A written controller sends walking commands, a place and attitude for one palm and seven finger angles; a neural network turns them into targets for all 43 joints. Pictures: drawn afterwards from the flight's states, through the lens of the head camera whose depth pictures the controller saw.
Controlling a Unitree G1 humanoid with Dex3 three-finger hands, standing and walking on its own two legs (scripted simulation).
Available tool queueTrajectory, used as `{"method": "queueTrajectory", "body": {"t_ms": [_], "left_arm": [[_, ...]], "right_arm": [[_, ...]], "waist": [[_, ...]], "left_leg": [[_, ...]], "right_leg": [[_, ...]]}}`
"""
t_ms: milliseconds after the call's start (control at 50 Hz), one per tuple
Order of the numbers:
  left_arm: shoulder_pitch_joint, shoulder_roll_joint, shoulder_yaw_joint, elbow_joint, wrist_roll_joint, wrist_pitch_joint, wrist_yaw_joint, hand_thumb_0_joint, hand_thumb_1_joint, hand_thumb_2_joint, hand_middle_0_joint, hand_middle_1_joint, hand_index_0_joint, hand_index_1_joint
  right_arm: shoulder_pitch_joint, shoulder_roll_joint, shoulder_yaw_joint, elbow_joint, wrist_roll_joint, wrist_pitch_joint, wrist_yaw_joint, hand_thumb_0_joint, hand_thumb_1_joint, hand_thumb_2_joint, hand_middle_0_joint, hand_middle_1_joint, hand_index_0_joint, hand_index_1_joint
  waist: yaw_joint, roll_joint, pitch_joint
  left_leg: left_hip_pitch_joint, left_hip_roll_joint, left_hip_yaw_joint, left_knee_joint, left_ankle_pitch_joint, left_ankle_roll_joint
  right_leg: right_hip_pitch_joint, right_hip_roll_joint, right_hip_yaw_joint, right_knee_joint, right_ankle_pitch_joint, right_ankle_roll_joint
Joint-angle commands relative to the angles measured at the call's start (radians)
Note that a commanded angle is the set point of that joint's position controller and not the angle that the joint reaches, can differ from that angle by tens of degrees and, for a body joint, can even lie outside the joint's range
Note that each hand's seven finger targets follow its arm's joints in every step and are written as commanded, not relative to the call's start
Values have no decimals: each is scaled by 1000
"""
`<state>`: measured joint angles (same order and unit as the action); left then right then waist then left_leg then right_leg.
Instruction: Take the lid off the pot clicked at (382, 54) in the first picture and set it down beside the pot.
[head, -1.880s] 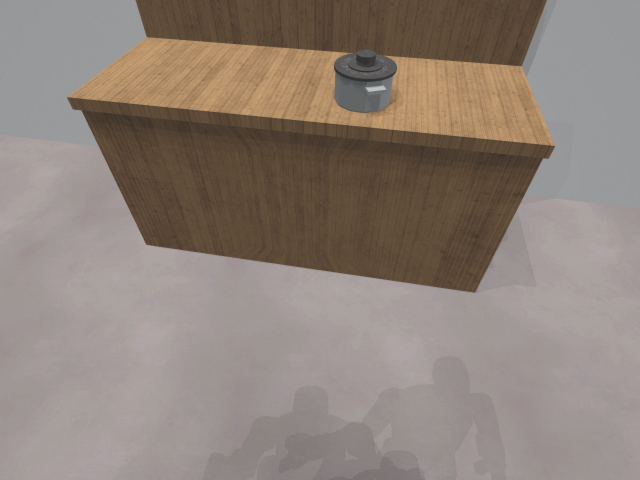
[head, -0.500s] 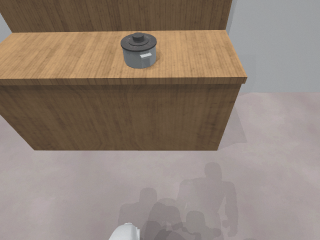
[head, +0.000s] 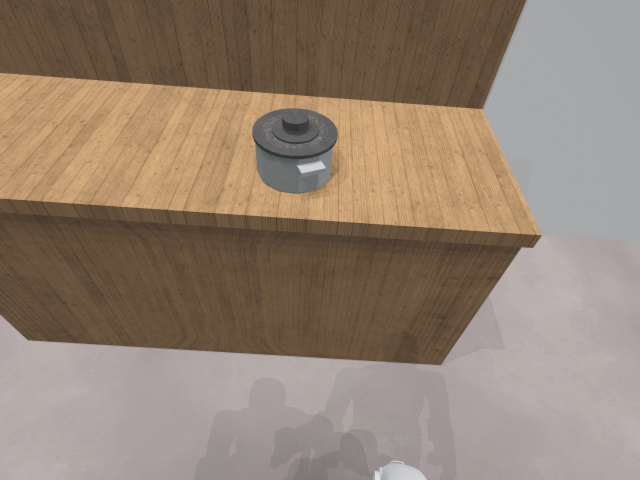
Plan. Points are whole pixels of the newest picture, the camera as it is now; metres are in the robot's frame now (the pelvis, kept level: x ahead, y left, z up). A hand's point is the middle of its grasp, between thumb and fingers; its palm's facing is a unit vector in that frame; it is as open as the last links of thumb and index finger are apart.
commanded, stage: take the last steps up to it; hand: left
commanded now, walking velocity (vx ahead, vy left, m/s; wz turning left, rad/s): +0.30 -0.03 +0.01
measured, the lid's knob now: (295, 120) +0.76 +0.12 +0.05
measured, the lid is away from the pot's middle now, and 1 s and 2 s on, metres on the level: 0.00 0.00 0.00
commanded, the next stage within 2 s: come to a stop and stand still in 0.50 s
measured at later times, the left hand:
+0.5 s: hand (255, 401) +0.26 +0.12 -0.16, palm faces +0.12 -0.97 -0.21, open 7.1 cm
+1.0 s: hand (231, 440) +0.21 +0.15 -0.18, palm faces +0.10 -0.97 -0.20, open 7.4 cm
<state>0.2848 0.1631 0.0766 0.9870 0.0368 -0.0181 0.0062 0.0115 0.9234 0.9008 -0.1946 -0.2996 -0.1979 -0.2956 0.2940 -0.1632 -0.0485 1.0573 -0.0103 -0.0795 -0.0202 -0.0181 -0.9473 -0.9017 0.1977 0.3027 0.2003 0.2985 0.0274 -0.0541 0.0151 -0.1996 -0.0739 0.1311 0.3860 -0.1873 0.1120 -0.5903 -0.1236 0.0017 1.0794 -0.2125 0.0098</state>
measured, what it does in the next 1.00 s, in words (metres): walks ahead: right foot, then left foot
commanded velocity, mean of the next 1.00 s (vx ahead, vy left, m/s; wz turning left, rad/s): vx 0.05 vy -0.03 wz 0.01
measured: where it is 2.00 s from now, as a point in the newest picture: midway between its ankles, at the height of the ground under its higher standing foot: outside the picture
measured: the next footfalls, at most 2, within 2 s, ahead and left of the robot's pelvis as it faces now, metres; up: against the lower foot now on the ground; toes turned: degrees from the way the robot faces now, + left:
right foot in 0.32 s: +0.24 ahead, -0.16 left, +0.00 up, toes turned -6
left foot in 0.72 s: +0.36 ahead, +0.07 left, +0.00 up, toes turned +6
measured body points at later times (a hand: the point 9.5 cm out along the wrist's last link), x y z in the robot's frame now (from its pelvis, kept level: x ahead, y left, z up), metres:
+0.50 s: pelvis +0.18 -0.06 +0.00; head +0.20 -0.07 +0.45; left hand +0.25 +0.17 -0.14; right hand +0.15 -0.28 -0.16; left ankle +0.14 +0.06 -0.66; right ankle +0.20 -0.15 -0.74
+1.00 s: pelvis +0.23 -0.03 +0.00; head +0.25 -0.01 +0.44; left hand +0.21 +0.20 -0.17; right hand +0.35 -0.24 -0.14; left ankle +0.32 +0.07 -0.74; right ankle +0.20 -0.17 -0.69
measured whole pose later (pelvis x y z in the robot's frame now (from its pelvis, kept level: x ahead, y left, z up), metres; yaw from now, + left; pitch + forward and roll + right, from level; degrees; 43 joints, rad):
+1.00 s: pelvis +0.23 -0.03 +0.00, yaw +0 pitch -2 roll -1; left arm 0.31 0.17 0.05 1.05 0.02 0.05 0.04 0.01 0.90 0.90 -0.20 -0.30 -0.20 -0.30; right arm 0.08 -0.11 -0.03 1.00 -0.01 0.01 -0.03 -0.01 -0.92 -0.90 0.20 0.30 0.20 0.30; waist 0.05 -0.02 0.08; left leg -0.32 0.03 0.09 0.45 -0.10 0.04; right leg -0.34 -0.03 0.00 0.90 -0.50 0.03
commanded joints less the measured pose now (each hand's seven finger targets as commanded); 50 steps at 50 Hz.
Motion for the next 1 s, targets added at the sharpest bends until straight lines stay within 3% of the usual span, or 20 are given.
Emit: {"method": "queueTrajectory", "body": {"t_ms": [0,100,200,240,260,280,300,320,340,380,460,600,660,680,700,720,800,860,900,980], "left_arm": [[28,42,0,-36,-4,-1,-22,0,900,900,-200,-300,-200,-300],[-127,51,-6,-80,-8,-10,-28,0,900,900,-200,-300,-200,-300],[-193,41,-15,-102,-12,-24,-28,0,900,900,-200,-300,-200,-300],[-144,39,-14,-86,-14,-31,-26,0,900,900,-200,-300,-200,-300],[-53,53,-8,-55,-13,-38,-24,0,900,900,-200,-300,-200,-300],[77,94,2,-9,-10,-47,-17,0,900,900,-200,-300,-200,-300],[226,190,25,32,-5,-60,0,0,900,900,-200,-300,-200,-300],[288,248,36,45,-21,-56,4,0,900,900,-200,-300,-200,-300],[248,214,32,41,-28,-49,10,0,900,900,-200,-300,-200,-300],[111,128,10,19,-27,-52,12,0,900,900,-200,-300,-200,-300],[61,47,-8,2,-15,-65,22,0,900,900,-200,-300,-200,-300],[95,107,-13,33,-15,-56,17,0,900,900,-200,-300,-200,-300],[79,99,-23,50,-20,-35,29,0,900,900,-200,-300,-200,-300],[100,86,-27,59,-22,-28,32,0,900,900,-200,-300,-200,-300],[131,71,-33,63,-28,-18,36,0,900,900,-200,-300,-200,-300],[174,38,-41,69,-35,-4,45,0,900,900,-200,-300,-200,-300],[193,81,-40,92,-25,38,52,0,900,900,-200,-300,-200,-300],[164,85,-24,77,-21,55,47,0,900,900,-200,-300,-200,-300],[151,79,-21,61,-20,62,41,0,900,900,-200,-300,-200,-300],[172,44,-19,49,-15,68,33,0,900,900,-200,-300,-200,-300]], "right_arm": [[93,-103,-9,-37,3,-19,-6,0,-900,-900,200,300,200,300],[191,-102,-7,-2,-4,-14,-11,0,-900,-900,200,300,200,300],[245,-103,-4,27,-14,-8,-15,0,-900,-900,200,300,200,300],[231,-105,-3,32,-15,-5,-16,0,-900,-900,200,300,200,300],[219,-107,-2,35,-11,-3,-16,0,-900,-900,200,300,200,300],[213,-92,1,35,-1,-6,-12,0,-900,-900,200,300,200,300],[209,-51,8,14,9,-11,-3,0,-900,-900,200,300,200,300],[209,-53,5,-11,7,-11,-7,0,-900,-900,200,300,200,300],[153,-74,-5,-11,1,-6,-11,0,-900,-900,200,300,200,300],[94,-41,-7,-7,-4,12,0,0,-900,-900,200,300,200,300],[116,17,-3,-5,-13,46,7,0,-900,-900,200,300,200,300],[-19,12,5,-53,-5,43,22,0,-900,-900,200,300,200,300],[15,-14,18,-30,-2,38,8,0,-900,-900,200,300,200,300],[45,-53,13,-21,-5,31,3,0,-900,-900,200,300,200,300],[51,-108,7,-23,-2,29,-4,0,-900,-900,200,300,200,300],[34,-153,4,-31,1,38,-12,0,-900,-900,200,300,200,300],[-40,-138,10,-34,5,61,-39,0,-900,-900,200,300,200,300],[-75,-154,-9,-52,-1,82,-42,0,-900,-900,200,300,200,300],[-104,-160,-17,-70,-1,89,-37,0,-900,-900,200,300,200,300],[-155,-154,-26,-79,-8,99,-18,0,-900,-900,200,300,200,300]], "waist": [[-30,97,53],[-86,118,80],[-104,138,72],[-77,140,45],[-30,118,-6],[23,68,-87],[77,-135,-191],[72,-207,-220],[74,-69,-140],[16,-52,-17],[-51,-35,39],[-13,-91,9],[-39,-66,-22],[-42,-3,-57],[-30,77,-98],[-15,182,-95],[-6,309,-15],[-15,210,-63],[-13,112,-79],[-1,205,-67]], "left_leg": [[1,300,-273,-254,1,110],[153,315,-278,-229,66,117],[216,324,-240,-133,298,100],[186,298,-196,-54,378,66],[148,270,-158,51,419,37],[23,230,-126,211,396,0],[-245,143,-54,463,78,-57],[-396,61,-35,732,-405,-85],[-431,109,-115,839,-381,-75],[-416,165,-129,867,-247,-81],[-340,184,-94,702,-143,-119],[-205,125,-42,338,-62,-128],[-16,103,-64,77,124,-134],[69,150,-104,49,368,-121],[165,259,-193,70,653,-82],[163,368,-282,65,826,-11],[72,395,-310,-52,857,52],[82,406,-276,-26,752,87],[50,403,-274,-42,560,91],[-95,350,-267,-158,-92,39]], "right_leg": [[-31,-16,-9,-129,60,9],[-78,3,-40,-300,20,2],[-1,42,-80,-435,-47,-24],[137,76,-112,-532,-19,-38],[297,98,-130,-611,41,-47],[550,78,-82,-619,110,-74],[827,-161,204,-648,213,-152],[886,-351,438,-736,362,-263],[786,-331,379,-760,346,-288],[536,-250,264,-828,191,-240],[380,-160,25,-847,404,-197],[410,-112,-13,-804,457,-174],[431,-52,-42,-668,489,-106],[426,-13,-51,-593,393,-65],[357,31,-67,-554,168,-28],[333,62,-70,-554,-109,-1],[307,71,-13,-320,-359,9],[258,77,17,-182,-350,11],[244,89,18,-119,-316,14],[296,87,-11,-200,-257,9]]}}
